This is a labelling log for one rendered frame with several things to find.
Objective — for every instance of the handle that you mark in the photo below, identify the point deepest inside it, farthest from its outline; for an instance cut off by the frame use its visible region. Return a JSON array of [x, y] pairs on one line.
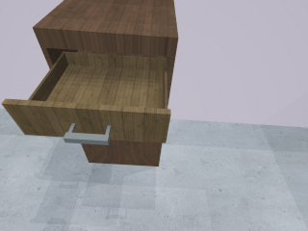
[[85, 138]]

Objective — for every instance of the drawer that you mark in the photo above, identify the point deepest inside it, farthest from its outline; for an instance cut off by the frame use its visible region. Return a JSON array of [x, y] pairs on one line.
[[94, 91]]

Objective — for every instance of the cabinet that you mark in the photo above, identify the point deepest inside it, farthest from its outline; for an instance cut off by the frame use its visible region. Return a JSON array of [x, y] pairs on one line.
[[135, 28]]

